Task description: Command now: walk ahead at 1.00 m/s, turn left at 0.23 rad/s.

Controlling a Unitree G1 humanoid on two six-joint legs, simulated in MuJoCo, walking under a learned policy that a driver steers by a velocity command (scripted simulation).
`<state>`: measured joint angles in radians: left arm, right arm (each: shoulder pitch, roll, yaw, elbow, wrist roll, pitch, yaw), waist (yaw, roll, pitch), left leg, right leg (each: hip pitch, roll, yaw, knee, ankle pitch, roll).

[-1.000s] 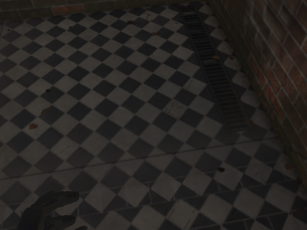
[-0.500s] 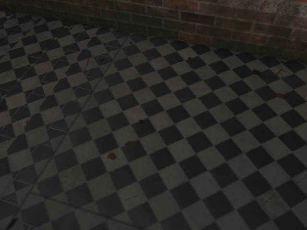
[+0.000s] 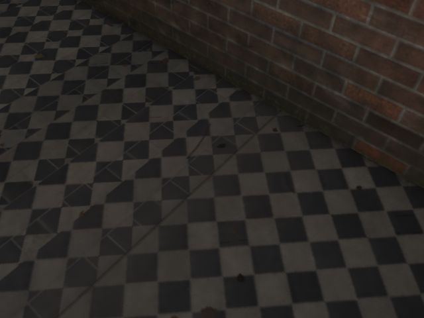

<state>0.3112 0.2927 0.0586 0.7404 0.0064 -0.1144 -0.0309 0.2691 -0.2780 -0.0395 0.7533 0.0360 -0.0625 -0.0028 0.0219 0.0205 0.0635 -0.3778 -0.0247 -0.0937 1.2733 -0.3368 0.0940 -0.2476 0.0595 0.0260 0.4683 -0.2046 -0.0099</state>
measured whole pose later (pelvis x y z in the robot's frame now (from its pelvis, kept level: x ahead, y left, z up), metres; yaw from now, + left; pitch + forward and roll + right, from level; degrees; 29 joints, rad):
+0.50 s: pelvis +0.42 +0.03 +0.00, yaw +1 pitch +1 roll +1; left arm 0.22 0.31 0.02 0.76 0.00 -0.11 0.00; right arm 0.24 -0.30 -0.05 0.75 -0.01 -0.08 0.02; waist -0.03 -0.03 0.08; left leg -0.34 -0.08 -0.04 0.45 -0.12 0.05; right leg -0.46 -0.02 0.06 1.23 -0.44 0.02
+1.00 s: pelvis +0.60 -0.01 +0.00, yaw +26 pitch +1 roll -1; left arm 0.08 0.28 0.04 0.72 0.02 0.00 0.04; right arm 0.24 -0.35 -0.09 0.63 0.02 0.07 -0.03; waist 0.00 0.01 0.11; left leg -0.56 0.08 0.00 1.03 -0.36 -0.09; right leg -0.31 -0.04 -0.14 0.39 -0.09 -0.02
